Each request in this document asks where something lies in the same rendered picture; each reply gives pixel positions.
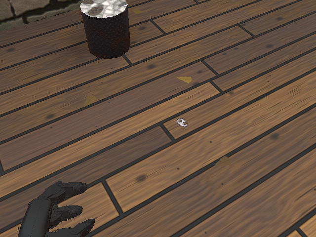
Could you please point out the robot left hand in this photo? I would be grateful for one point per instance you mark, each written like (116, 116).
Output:
(43, 213)

